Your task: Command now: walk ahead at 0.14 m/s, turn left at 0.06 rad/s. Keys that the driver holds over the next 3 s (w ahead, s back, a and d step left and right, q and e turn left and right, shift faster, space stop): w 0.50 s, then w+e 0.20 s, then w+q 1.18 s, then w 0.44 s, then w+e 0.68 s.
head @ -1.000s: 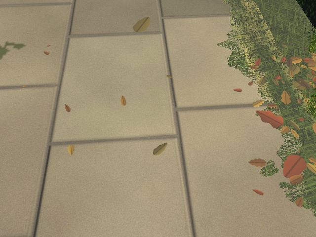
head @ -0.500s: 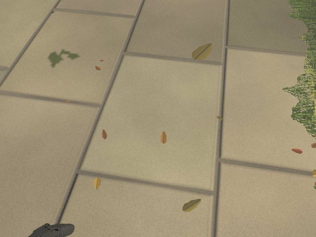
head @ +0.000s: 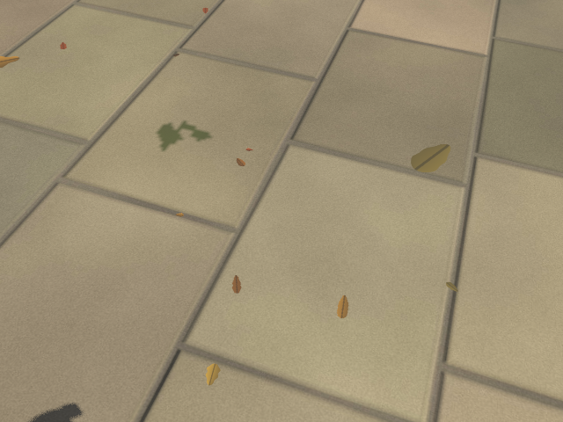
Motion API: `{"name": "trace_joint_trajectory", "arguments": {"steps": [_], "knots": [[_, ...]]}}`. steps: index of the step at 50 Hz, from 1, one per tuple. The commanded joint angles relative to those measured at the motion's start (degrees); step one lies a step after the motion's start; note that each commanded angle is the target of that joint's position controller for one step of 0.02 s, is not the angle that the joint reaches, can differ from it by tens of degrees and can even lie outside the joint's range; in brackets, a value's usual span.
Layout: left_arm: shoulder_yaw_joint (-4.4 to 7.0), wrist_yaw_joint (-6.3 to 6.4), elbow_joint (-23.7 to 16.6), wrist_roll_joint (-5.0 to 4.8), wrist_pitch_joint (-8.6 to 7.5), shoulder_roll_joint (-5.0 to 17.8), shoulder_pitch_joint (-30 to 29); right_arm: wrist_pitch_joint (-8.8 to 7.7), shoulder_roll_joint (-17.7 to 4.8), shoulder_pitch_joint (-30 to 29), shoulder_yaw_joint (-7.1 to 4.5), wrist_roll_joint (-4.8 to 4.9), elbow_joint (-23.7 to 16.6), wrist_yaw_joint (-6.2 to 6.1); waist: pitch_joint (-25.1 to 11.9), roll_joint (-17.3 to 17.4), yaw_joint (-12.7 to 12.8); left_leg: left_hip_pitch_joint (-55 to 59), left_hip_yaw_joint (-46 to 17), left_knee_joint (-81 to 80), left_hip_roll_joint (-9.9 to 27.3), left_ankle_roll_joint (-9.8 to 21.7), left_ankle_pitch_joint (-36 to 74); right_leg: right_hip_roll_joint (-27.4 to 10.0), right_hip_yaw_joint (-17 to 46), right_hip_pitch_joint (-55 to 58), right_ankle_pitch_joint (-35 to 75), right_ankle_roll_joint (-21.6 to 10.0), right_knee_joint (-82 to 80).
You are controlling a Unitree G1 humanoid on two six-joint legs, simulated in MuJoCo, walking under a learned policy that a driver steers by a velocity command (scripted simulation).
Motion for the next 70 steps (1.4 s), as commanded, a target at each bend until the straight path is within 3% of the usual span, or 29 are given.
{"name": "trace_joint_trajectory", "arguments": {"steps": [1,5,8,9,10,11,12,15,18,21,27,29,30,31,32,33,34,36,39,45,51,55,56,57,58,59,61,62,70], "knots": [[1.55,0.38,-1.3,-0.67,-0.40,6.1,1.5,-0.66,-9.7,1.9,-2.93,0.72,-2.5,-0.46,-1.6,6.0,-1.6,5.3,-8.9,-8.0,6.3,5.3,-8.0,1.6,-2.0,-5.5,-4.0,-1.4,0.2],[1.69,0.03,-2.9,-1.69,-2.37,5.1,-1.5,-1.46,-11.8,7.3,-3.71,1.44,-0.6,-0.87,2.7,10.7,-3.5,5.9,-24.5,-16.1,15.2,11.8,-24.2,1.8,-0.7,-14.7,-8.4,-4.8,9.3],[2.02,-0.96,-0.5,-2.13,-4.12,4.7,4.0,-2.41,-10.5,1.3,-3.46,2.09,-1.6,-0.78,1.3,9.9,1.0,0.2,-20.1,-14.8,13.5,9.8,-18.3,0.6,0.8,-4.4,-4.5,-9.0,1.8],[2.33,-1.16,1.5,-1.85,-4.38,5.2,7.8,-2.40,-9.2,-2.3,-3.20,2.16,-2.6,-0.67,1.1,7.5,3.2,-5.3,-14.8,-11.1,10.0,7.4,-14.8,0.0,2.6,3.3,-1.7,-9.9,-2.6],[3.21,-1.11,3.2,-1.62,-4.62,8.3,12.5,-2.78,-5.8,-6.2,-2.30,2.16,-4.5,-0.48,2.0,-0.3,5.0,-10.8,-5.2,0.0,3.7,3.5,-10.5,-5.5,11.1,6.9,-8.1,-11.7,-8.6],[4.55,-1.11,3.9,-1.69,-4.68,13.6,15.0,-3.89,-4.5,-6.4,-2.06,2.51,-6.1,-0.36,3.4,-13.0,4.1,-21.3,3.1,13.2,-2.1,0.3,-8.5,-13.9,26.6,14.2,-9.8,-15.6,-15.7],[4.39,-0.82,3.1,-1.06,-4.61,12.4,15.9,-4.88,-8.2,-6.7,-2.95,2.85,-6.0,-0.43,5.7,-13.1,5.8,-31.1,0.5,22.4,-0.6,-0.1,-18.1,-19.6,34.7,18.4,-3.0,-19.1,-18.0],[3.37,-0.62,1.6,-1.56,-5.00,9.0,13.9,-5.82,-7.6,-3.0,-3.12,2.49,-4.0,0.50,3.6,-3.9,2.6,-38.7,-2.3,31.7,4.6,1.4,-9.3,-17.5,26.3,24.6,9.7,-16.4,-16.0],[2.37,-0.50,1.3,-1.38,-3.80,6.6,12.4,-5.49,-5.8,-4.4,-2.79,2.06,-4.0,1.73,3.6,-4.4,1.9,-31.2,1.0,23.9,5.5,0.4,-0.1,-12.1,14.8,18.5,19.2,-13.1,-19.0],[2.58,0.18,1.2,-1.24,-3.31,8.4,12.5,-5.45,-3.2,-8.7,-1.67,2.16,-5.3,2.53,4.8,-4.4,2.9,-22.2,3.7,11.9,3.7,-0.4,9.3,-8.6,7.7,11.4,21.3,-11.8,-20.8],[3.57,0.37,2.6,-2.69,-3.35,10.6,14.8,-5.76,-6.9,-12.0,-2.43,2.60,-7.1,2.90,7.1,-5.7,1.5,-13.9,2.4,0.6,2.4,2.0,11.5,-12.6,8.2,12.4,24.6,-11.0,-19.8],[4.09,0.47,2.5,-2.73,-3.02,11.9,13.3,-5.99,-9.7,-4.9,-3.91,2.19,-5.4,2.31,2.0,-6.2,-3.6,-2.5,3.7,-1.2,-0.1,3.9,10.0,-11.6,6.9,12.7,42.0,-9.5,-10.6],[3.84,0.51,2.1,-2.37,-2.85,11.2,12.7,-5.84,-12.0,4.4,-5.23,2.16,-2.6,1.64,-3.8,-5.4,-8.2,10.5,4.0,-1.1,-0.5,5.2,10.4,-8.9,5.1,8.5,45.3,-8.0,-0.1],[2.88,0.54,0.3,-1.05,-2.90,8.6,12.0,-5.49,-15.8,15.7,-6.42,1.38,-0.4,0.65,-12.7,0.2,-12.4,29.0,-7.2,1.0,10.1,8.3,8.6,-5.6,3.8,-4.5,29.0,-5.9,17.6],[0.52,0.31,-0.4,-1.82,-3.73,-0.4,20.5,-5.38,-19.6,17.9,-6.55,0.32,0.6,1.01,-23.5,17.5,-7.3,43.6,-34.9,-7.8,25.0,16.4,-7.6,4.2,5.1,-21.9,-13.2,-3.0,37.9],[2.34,0.11,0.2,-3.66,-4.46,6.6,16.8,-5.49,-13.9,16.7,-5.17,0.54,0.5,1.06,-19.9,13.2,-9.1,37.4,-40.4,-15.1,24.3,14.7,-16.9,2.3,11.2,-26.9,-14.2,-3.4,45.3],[3.42,0.19,-2.0,-4.67,-4.60,9.4,11.1,-5.79,-11.6,12.2,-4.24,1.19,0.7,0.96,-9.7,11.0,-8.1,29.3,-31.3,-16.3,22.8,12.0,-16.3,-0.2,9.6,-30.6,-9.4,-4.0,46.6],[3.65,0.86,-2.8,-2.66,-4.25,7.8,7.3,-6.46,-8.6,5.8,-3.30,0.86,1.7,1.41,-2.2,5.6,-4.3,14.3,-18.6,-19.0,17.6,9.9,-3.0,-4.1,8.2,-26.1,-1.1,-4.4,42.3],[3.44,0.57,-2.5,-2.23,-2.84,4.5,10.2,-7.46,-7.6,3.7,-3.16,0.89,3.5,1.85,-1.1,6.8,-0.1,6.5,-12.1,-23.2,14.5,11.9,3.4,-6.2,7.4,-20.2,1.8,-4.1,37.5],[2.71,-0.01,-6.9,-0.99,-3.48,3.7,-2.9,-6.67,-11.5,8.0,-4.12,1.65,6.4,0.41,3.7,3.3,-2.1,5.6,-7.9,-25.9,12.6,12.7,7.9,-5.4,5.8,-25.0,15.5,-1.1,15.8],[2.43,-1.51,-9.9,-1.92,-4.80,5.0,-13.1,-5.34,-13.5,14.0,-4.59,2.85,9.0,-0.54,3.5,4.7,-5.2,8.3,-8.8,-20.5,13.3,10.6,5.6,-1.5,5.4,-18.2,19.6,0.0,1.4],[4.27,-1.33,-7.8,-2.08,-5.84,8.9,-4.5,-4.15,-12.8,13.4,-4.38,2.40,9.2,-0.89,-0.7,6.4,0.0,9.0,-10.9,-9.4,12.1,7.5,8.0,0.2,4.0,-3.8,12.5,-2.8,-3.7],[5.54,-0.79,-6.1,-1.39,-6.11,11.9,4.2,-4.13,-9.5,13.3,-3.20,1.77,8.5,-0.74,-7.2,3.6,3.6,4.0,-7.9,3.9,8.0,5.5,7.1,-4.4,7.7,9.1,11.9,-5.5,-3.0],[6.96,-0.35,-5.4,-0.20,-5.74,17.7,10.9,-4.77,-4.0,17.2,-1.69,1.40,6.3,-0.68,-15.8,-10.4,3.4,-14.6,-1.3,25.5,0.3,1.5,-8.7,-18.4,26.6,29.5,6.7,-11.5,-4.7],[6.49,-0.81,-4.7,-0.11,-5.44,15.7,12.9,-5.55,-5.4,18.7,-1.79,3.06,5.7,-0.71,-19.1,-18.1,3.2,-25.4,-5.2,38.3,-0.9,0.9,-20.2,-23.0,44.8,32.2,-5.7,-16.2,-12.5],[5.05,-0.97,-5.6,-0.51,-5.60,10.7,9.1,-5.55,-11.0,15.8,-3.31,4.05,5.8,-0.83,-11.8,-10.6,3.1,-28.8,-7.9,43.5,2.4,1.5,-16.0,-21.0,38.4,26.3,-9.2,-14.1,-13.8],[3.67,-1.05,-5.9,-0.73,-5.48,6.1,2.3,-4.82,-10.8,11.2,-3.73,3.26,5.2,-0.96,-4.0,-5.2,0.6,-26.2,-6.3,40.9,6.4,1.4,-6.7,-16.1,23.3,13.8,0.0,-11.2,-15.7],[3.39,-0.99,-5.7,-0.52,-5.56,4.9,0.4,-4.20,-10.1,10.7,-4.02,2.86,5.1,-0.83,-1.8,-6.2,-0.8,-24.1,-6.5,38.3,7.9,1.2,-3.9,-14.2,18.3,9.7,4.3,-10.5,-17.4],[5.05,0.35,-2.7,-0.34,-5.93,8.5,2.0,-2.06,-6.4,3.6,-3.29,2.41,1.4,0.64,2.2,-2.6,-1.0,-24.2,-4.5,22.2,8.8,-0.5,10.7,-13.2,0.5,7.6,19.3,-11.6,-22.5]]}}
Next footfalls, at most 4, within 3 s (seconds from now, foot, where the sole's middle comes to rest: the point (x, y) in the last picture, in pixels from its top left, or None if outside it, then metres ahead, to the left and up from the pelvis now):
0.62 left None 0.38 0.13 -0.77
1.12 right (351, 383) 0.63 -0.14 -0.77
1.66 left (229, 303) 0.83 0.18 -0.77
2.16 right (244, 205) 1.20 0.17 -0.77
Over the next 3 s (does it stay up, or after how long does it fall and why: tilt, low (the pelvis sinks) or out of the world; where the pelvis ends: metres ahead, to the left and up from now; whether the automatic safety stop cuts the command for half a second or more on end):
stays up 1.35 0.41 0.01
